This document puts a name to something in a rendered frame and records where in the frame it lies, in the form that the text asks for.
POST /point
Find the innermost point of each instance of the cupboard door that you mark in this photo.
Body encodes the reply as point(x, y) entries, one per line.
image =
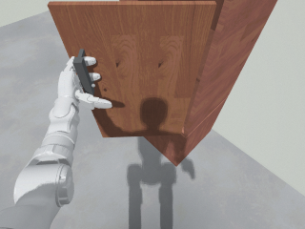
point(147, 53)

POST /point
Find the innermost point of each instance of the handle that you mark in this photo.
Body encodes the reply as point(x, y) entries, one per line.
point(82, 72)

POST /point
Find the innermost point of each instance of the robot left forearm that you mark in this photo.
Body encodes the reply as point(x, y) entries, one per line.
point(59, 142)

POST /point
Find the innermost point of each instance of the left robot upper arm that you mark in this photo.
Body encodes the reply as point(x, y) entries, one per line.
point(41, 191)

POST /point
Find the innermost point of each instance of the robot left hand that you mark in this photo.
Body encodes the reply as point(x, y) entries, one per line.
point(69, 83)

